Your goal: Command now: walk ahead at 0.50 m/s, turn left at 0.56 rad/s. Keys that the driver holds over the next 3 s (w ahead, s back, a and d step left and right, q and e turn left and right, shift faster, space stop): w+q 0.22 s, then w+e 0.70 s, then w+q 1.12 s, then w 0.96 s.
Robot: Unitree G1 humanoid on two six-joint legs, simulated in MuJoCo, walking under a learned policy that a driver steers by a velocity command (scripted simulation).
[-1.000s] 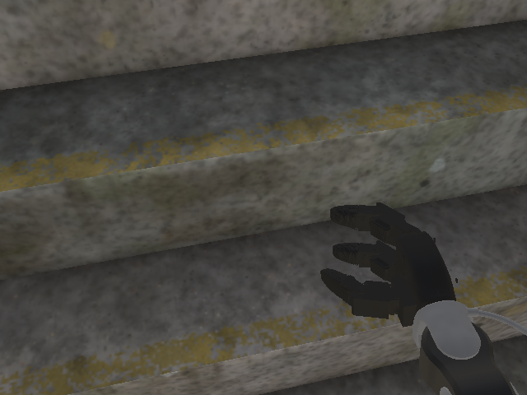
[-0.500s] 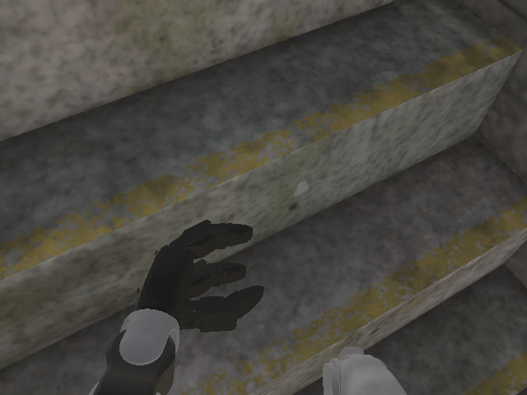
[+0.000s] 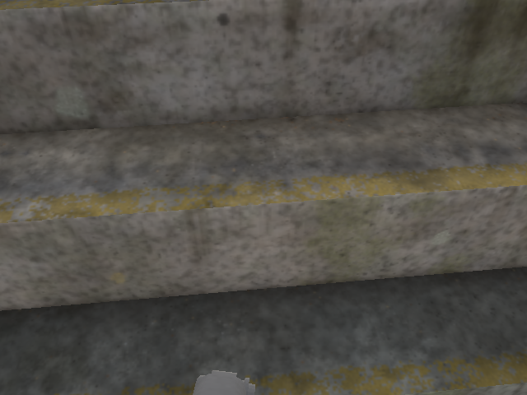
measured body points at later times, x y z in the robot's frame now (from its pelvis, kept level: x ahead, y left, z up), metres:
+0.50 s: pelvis +0.12 +0.12 +0.18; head +0.10 +0.13 +0.63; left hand +0.23 +0.33 +0.06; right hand +0.12 -0.10 +0.03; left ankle +0.16 +0.20 -0.51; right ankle +0.21 -0.03 -0.26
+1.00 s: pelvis +0.30 +0.03 +0.26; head +0.34 +0.05 +0.71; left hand +0.58 +0.19 +0.19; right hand +0.20 -0.18 +0.12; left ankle +0.17 +0.21 -0.49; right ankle +0.41 -0.08 -0.28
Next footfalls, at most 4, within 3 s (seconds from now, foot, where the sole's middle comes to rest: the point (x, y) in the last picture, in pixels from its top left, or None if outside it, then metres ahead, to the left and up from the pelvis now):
0.18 left None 0.20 0.21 -0.55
0.98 right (360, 358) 0.45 -0.10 -0.32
1.64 left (268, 171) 0.66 0.07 -0.08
2.12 right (439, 157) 0.72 -0.22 -0.09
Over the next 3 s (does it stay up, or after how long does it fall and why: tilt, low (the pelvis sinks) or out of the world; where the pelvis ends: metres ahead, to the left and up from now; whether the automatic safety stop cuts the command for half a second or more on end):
stays up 0.98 -0.15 0.99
